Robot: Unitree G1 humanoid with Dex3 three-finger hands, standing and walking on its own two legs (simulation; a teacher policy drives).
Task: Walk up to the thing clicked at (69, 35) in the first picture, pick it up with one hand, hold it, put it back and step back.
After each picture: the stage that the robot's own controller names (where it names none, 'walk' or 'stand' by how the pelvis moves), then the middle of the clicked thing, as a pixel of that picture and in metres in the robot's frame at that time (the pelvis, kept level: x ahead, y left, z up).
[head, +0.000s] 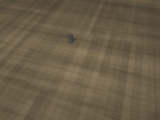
stand; (70, 38) +1.59 +0.18 -0.72
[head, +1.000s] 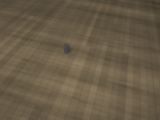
walk; (66, 48) +1.47 +0.15 -0.71
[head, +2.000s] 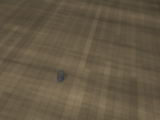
walk; (60, 76) +0.93 +0.16 -0.72
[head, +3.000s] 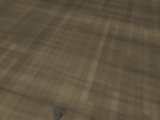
walk; (57, 113) +0.57 +0.17 -0.71
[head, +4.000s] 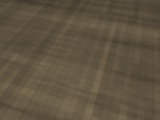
stand; out of the picture +0.43 +0.21 -0.70
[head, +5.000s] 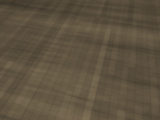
stand; out of the picture +0.37 +0.22 -0.72
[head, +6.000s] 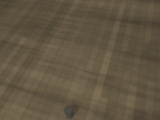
stand; (69, 112) +0.46 +0.19 -0.70
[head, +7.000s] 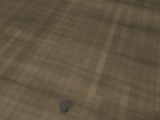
walk; (63, 107) +0.51 +0.12 -0.68
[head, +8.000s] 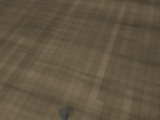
stand; (63, 114) +0.45 +0.21 -0.70
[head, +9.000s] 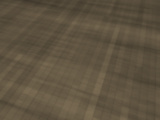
stand; out of the picture +0.44 +0.20 -0.72
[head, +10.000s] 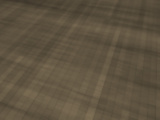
stand; out of the picture +0.43 +0.20 -0.73
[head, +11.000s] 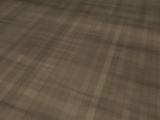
stand; out of the picture +0.42 +0.20 -0.73
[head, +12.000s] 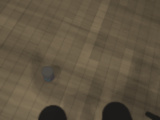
go down; (48, 74) +0.49 +0.17 -0.45
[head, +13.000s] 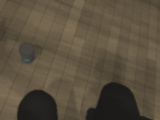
go down; (27, 53) +0.53 +0.19 -0.32
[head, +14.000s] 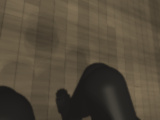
close in; out of the picture +0.52 +0.24 -0.25
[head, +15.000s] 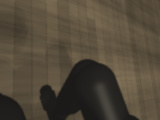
close; out of the picture +0.51 +0.26 -0.25
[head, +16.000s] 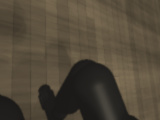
close; out of the picture +0.50 +0.25 -0.26
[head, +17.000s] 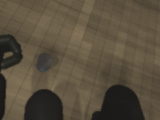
lift; (43, 63) +0.49 +0.15 -0.31
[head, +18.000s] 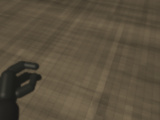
lift; out of the picture +0.42 +0.12 -0.65
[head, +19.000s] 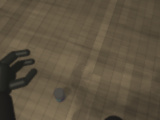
hold; (59, 95) +0.45 +0.14 -0.53
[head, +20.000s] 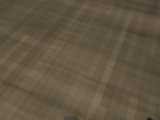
stand; out of the picture +0.42 +0.11 -0.64
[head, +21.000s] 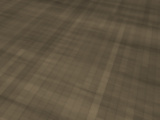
stand; out of the picture +0.40 +0.11 -0.66
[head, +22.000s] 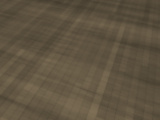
stand; out of the picture +0.40 +0.12 -0.66
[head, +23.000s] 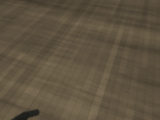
stand; out of the picture +0.41 +0.12 -0.67
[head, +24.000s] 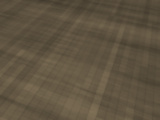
stand; out of the picture +0.41 +0.12 -0.66
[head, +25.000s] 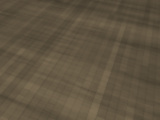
stand; out of the picture +0.41 +0.11 -0.66
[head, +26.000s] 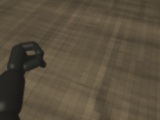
crouch; out of the picture +0.42 +0.12 -0.67
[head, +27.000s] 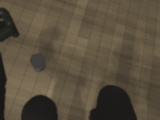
lower; (38, 63) +0.49 +0.14 -0.36
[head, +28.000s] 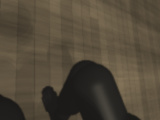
lower; out of the picture +0.49 +0.21 -0.25
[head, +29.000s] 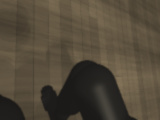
lower; out of the picture +0.48 +0.22 -0.25
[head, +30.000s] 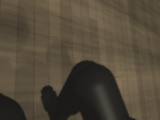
lower; out of the picture +0.48 +0.22 -0.25
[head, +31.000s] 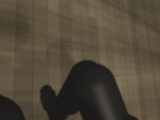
lower; out of the picture +0.48 +0.22 -0.25
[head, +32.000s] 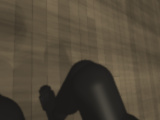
open; out of the picture +0.48 +0.20 -0.25
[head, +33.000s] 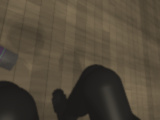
stand; out of the picture +0.43 +0.13 -0.29
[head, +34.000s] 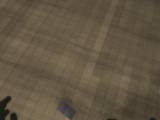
stand; (66, 110) +0.36 +0.08 -0.58
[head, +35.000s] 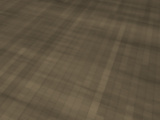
stand; out of the picture +0.32 +0.08 -0.69
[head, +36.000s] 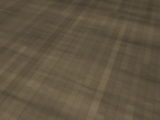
stand; out of the picture +0.31 +0.09 -0.69
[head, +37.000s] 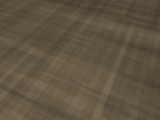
stand; out of the picture +0.31 +0.08 -0.73
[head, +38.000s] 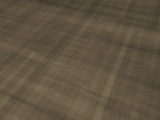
stand; out of the picture +0.30 +0.11 -0.75
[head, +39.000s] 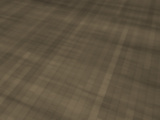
stand; out of the picture +0.29 +0.13 -0.75
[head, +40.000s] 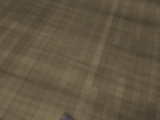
walk; out of the picture +0.37 +0.07 -0.74
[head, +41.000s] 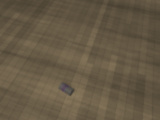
walk; (66, 88) +0.65 +0.16 -0.72
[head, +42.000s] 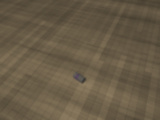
stand; (79, 77) +0.95 +0.10 -0.73
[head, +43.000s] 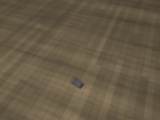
stand; (76, 82) +0.90 +0.10 -0.74
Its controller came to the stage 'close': yes
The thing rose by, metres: 0.01
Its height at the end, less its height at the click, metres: -0.02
